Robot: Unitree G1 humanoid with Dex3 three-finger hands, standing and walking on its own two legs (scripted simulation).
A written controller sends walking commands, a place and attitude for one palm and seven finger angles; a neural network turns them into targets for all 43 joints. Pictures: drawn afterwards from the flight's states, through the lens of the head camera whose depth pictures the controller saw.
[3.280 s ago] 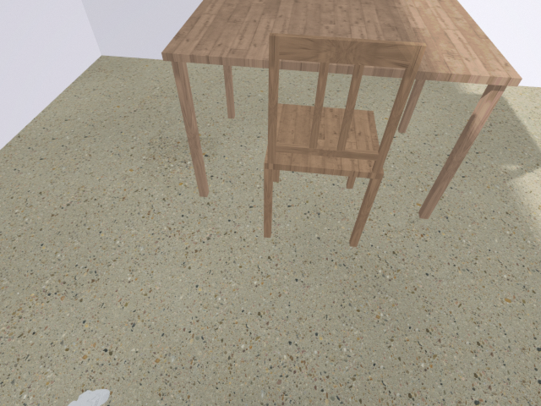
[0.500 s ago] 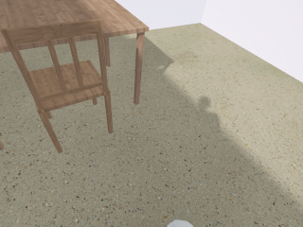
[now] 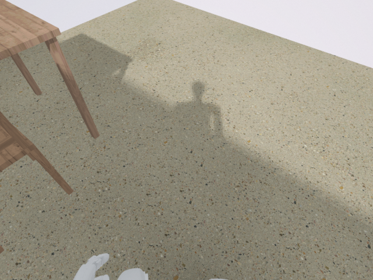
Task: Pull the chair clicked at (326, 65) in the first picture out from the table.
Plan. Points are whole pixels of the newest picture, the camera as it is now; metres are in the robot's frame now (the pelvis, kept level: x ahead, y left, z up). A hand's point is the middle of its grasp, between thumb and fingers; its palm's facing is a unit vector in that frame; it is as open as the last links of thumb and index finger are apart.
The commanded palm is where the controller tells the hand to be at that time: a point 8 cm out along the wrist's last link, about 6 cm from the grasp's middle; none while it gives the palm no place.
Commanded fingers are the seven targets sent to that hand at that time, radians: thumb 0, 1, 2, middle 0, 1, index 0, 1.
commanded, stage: walk to a spot facing it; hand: left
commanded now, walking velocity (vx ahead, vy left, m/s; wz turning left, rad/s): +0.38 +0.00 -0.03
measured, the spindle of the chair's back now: out of the picture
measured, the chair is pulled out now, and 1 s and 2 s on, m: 0.00 0.00 0.00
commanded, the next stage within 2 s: turn to face it in 0.26 s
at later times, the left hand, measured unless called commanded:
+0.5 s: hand out of the picture +0.08 +0.19 -0.18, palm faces +0.14 -0.98 -0.13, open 7.4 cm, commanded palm none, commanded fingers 0.00 0.90 0.90 -0.20 -0.30 -0.20 -0.30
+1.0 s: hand (92, 190) +0.37 +0.27 -0.14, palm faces +0.25 -0.94 -0.22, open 7.4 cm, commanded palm none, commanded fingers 0.00 0.90 0.90 -0.20 -0.30 -0.20 -0.30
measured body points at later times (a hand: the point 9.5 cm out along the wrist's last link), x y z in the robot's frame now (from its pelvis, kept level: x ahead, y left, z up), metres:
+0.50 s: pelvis +0.21 +0.05 -0.01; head +0.23 +0.08 +0.44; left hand +0.08 +0.25 -0.16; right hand +0.34 -0.16 -0.13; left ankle +0.28 +0.13 -0.73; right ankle +0.06 -0.06 -0.68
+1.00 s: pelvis +0.26 +0.05 +0.01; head +0.29 +0.06 +0.46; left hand +0.36 +0.32 -0.12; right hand +0.32 -0.19 -0.14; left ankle +0.28 +0.13 -0.73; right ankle +0.28 -0.10 -0.70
